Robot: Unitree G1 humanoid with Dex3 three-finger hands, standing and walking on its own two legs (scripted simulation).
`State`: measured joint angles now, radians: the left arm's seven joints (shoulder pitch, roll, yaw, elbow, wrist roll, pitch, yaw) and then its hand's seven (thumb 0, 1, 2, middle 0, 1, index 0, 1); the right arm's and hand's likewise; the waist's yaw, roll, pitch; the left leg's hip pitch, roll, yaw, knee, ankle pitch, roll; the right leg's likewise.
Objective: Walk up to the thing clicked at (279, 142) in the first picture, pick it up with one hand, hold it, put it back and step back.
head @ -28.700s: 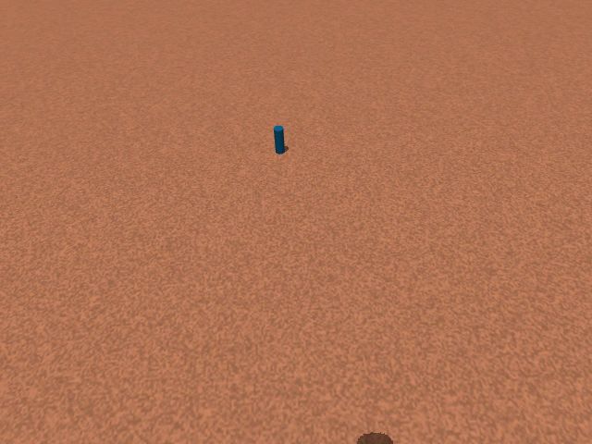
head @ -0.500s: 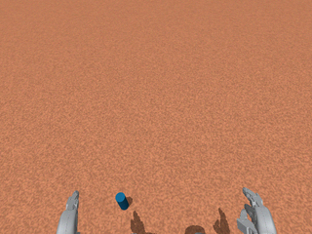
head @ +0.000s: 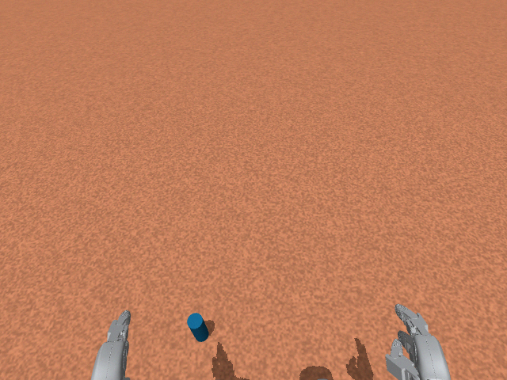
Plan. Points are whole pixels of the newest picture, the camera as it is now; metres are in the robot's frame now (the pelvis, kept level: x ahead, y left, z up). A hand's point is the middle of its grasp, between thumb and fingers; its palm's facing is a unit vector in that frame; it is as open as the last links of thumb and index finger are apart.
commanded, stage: stand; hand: left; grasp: from the side
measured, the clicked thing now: (198, 328) +0.41 +0.23 -0.65
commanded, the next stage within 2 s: none
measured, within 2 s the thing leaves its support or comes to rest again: neither
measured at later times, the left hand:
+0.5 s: hand out of the picture +0.10 +0.25 -0.11, palm faces -0.02 -0.94 -0.35, open 7.8 cm
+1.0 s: hand out of the picture +0.03 +0.26 -0.10, palm faces -0.01 -0.94 -0.35, open 7.4 cm
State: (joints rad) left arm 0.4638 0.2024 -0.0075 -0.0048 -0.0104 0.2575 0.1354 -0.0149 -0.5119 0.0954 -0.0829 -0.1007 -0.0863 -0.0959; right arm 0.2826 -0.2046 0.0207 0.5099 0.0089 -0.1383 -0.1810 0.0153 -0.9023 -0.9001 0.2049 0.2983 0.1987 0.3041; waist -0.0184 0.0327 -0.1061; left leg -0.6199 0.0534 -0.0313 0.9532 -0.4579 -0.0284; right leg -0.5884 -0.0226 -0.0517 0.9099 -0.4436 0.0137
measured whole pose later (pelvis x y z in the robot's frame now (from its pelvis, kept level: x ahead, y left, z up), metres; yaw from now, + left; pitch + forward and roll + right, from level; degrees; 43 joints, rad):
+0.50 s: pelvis -0.01 +0.01 +0.02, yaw +0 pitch -1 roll +0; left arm 0.25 0.33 0.02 0.74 0.05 0.01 0.02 0.00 0.81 0.89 -0.20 -0.30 -0.20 -0.30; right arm 0.22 -0.31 -0.04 0.86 -0.05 -0.01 -0.01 0.01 -0.90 -0.90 0.21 0.30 0.20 0.30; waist 0.00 -0.02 0.02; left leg -0.38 0.02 0.01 0.76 -0.37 0.00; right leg -0.37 -0.06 -0.02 0.75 -0.37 0.03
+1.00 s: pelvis -0.02 +0.02 +0.05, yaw +0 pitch -5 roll +0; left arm 0.18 0.32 0.00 1.10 0.03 -0.01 0.02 0.00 0.90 0.90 -0.20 -0.30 -0.20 -0.30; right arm 0.15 -0.30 -0.02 1.09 -0.02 0.00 0.00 0.01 -0.90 -0.90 0.21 0.30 0.20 0.30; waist 0.01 0.01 0.06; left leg -0.15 0.00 0.01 0.41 -0.18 0.00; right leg -0.15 -0.07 -0.03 0.42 -0.19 0.04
